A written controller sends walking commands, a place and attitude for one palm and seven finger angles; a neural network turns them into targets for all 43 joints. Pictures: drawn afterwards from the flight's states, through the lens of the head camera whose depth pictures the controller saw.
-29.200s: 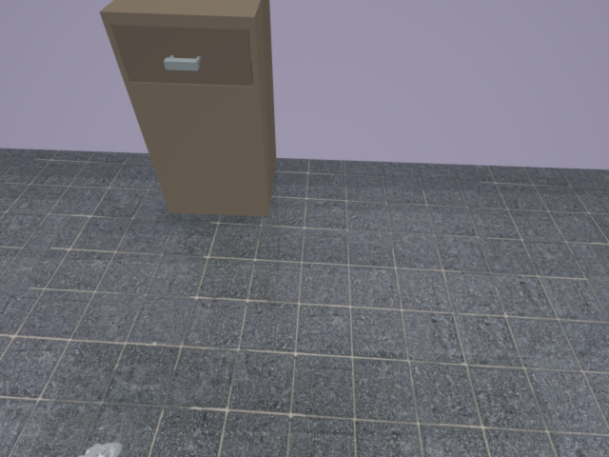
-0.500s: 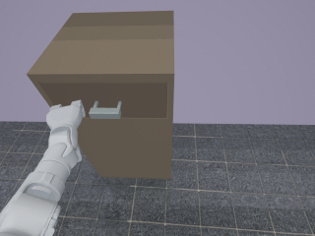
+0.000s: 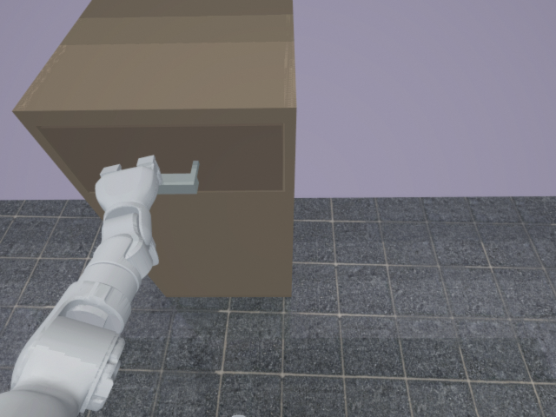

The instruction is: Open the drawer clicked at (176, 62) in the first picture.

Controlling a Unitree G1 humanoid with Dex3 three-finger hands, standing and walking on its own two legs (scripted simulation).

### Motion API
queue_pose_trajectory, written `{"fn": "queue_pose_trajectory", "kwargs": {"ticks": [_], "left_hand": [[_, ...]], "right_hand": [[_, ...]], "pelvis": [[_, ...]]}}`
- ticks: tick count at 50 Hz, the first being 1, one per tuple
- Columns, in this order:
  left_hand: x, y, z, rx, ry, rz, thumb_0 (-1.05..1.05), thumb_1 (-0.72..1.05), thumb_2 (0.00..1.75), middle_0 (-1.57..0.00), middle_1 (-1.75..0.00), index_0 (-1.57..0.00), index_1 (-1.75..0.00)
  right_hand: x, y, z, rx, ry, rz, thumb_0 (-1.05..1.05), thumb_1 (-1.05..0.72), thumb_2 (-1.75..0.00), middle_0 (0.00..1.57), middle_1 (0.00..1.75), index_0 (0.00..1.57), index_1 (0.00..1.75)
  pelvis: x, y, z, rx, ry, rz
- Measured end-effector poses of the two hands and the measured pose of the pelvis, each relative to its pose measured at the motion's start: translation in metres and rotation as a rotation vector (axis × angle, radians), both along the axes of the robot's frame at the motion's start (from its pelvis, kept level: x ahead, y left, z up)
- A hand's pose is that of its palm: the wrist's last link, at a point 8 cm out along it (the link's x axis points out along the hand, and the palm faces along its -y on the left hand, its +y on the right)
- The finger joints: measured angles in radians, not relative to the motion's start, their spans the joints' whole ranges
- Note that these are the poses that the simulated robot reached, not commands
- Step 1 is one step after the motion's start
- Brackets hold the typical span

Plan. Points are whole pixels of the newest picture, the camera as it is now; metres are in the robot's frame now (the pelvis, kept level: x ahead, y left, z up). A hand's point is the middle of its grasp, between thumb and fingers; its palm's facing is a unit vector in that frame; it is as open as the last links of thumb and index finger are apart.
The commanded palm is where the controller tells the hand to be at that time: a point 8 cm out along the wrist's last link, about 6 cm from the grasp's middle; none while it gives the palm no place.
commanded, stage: lower the fingers behind the handle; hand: left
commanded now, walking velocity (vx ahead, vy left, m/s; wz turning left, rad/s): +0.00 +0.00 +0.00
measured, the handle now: (171, 174) +0.54 +0.20 -0.01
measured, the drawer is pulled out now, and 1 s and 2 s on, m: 0.00 0.00 0.00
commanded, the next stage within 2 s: lift the fingers back up to retry in 1.16 s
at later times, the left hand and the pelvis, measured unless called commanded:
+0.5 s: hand (177, 206) +0.45 +0.17 +0.00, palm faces +0.04 +0.01 -1.00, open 13.8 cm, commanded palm +0.43 +0.18 +0.04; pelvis -0.01 +0.01 -0.02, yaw +0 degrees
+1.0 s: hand (173, 212) +0.44 +0.18 +0.00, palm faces +0.06 -0.03 -1.00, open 14.2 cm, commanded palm +0.41 +0.18 +0.02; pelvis -0.02 +0.01 -0.03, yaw -1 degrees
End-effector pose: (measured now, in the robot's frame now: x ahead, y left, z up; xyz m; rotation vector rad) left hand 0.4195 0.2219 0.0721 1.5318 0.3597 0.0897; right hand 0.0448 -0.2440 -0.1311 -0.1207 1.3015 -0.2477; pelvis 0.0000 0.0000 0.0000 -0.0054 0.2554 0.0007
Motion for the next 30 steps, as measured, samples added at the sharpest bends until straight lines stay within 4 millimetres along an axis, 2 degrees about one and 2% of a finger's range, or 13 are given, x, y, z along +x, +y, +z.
{"fn": "queue_pose_trajectory", "kwargs": {"ticks": [3, 6, 10, 16, 21, 26, 30], "left_hand": [[0.001, -0.007, 0.007, -0.044, 0.007, -0.138, 0.0, -0.49, 0.3, -0.32, -1.2, -0.25, -1.21], [0.003, -0.026, 0.003, -0.034, -0.005, -0.288, 0.0, -0.49, 0.3, -0.32, -1.21, -0.26, -1.21], [0.002, -0.035, -0.003, -0.085, -0.108, -0.375, 0.0, -0.49, 0.3, -0.34, -1.26, -0.29, -1.21], [-0.005, -0.039, -0.015, -0.051, -0.252, -0.346, 0.0, -0.49, 0.3, -0.33, -1.29, -0.31, -1.21], [-0.001, -0.047, -0.019, 0.032, -0.263, -0.274, 0.0, -0.49, 0.3, -0.32, -1.31, -0.32, -1.2], [0.01, -0.051, -0.013, 0.039, -0.192, -0.19, 0.0, -0.49, 0.3, -0.32, -1.31, -0.32, -1.22], [0.017, -0.05, -0.008, 0.021, -0.134, -0.18, 0.0, -0.49, 0.3, -0.33, -1.31, -0.34, -1.26]], "right_hand": [[-0.008, -0.01, 0.005, -0.049, 0.026, 0.013, 0.01, -0.91, -0.9, 0.2, 0.3, 0.2, 0.3], [-0.01, -0.02, 0.006, -0.09, 0.029, 0.016, 0.01, -0.91, -0.9, 0.2, 0.3, 0.2, 0.3], [-0.005, -0.028, 0.003, -0.114, 0.005, 0.009, 0.01, -0.91, -0.9, 0.2, 0.3, 0.2, 0.3], [0.008, -0.018, -0.009, -0.066, -0.033, 0.026, 0.01, -0.91, -0.9, 0.2, 0.3, 0.2, 0.3], [0.013, 0.0, -0.015, -0.008, -0.051, 0.022, 0.01, -0.91, -0.9, 0.2, 0.3, 0.2, 0.3], [0.006, 0.013, -0.011, 0.012, -0.059, -0.002, 0.01, -0.91, -0.9, 0.2, 0.3, 0.2, 0.3], [-0.009, 0.011, -0.006, -0.011, -0.049, -0.017, 0.01, -0.91, -0.9, 0.2, 0.3, 0.2, 0.3]], "pelvis": [[0.005, 0.0, 0.0, -0.006, -0.006, 0.025], [0.006, 0.003, -0.004, -0.013, 0.004, 0.031], [0.004, 0.007, -0.013, -0.017, 0.033, 0.013], [-0.001, 0.011, -0.024, -0.02, 0.071, 0.005], [-0.008, 0.012, -0.025, -0.022, 0.073, 0.004], [-0.012, 0.011, -0.019, -0.019, 0.059, -0.002], [-0.014, 0.01, -0.017, -0.018, 0.052, -0.005]]}}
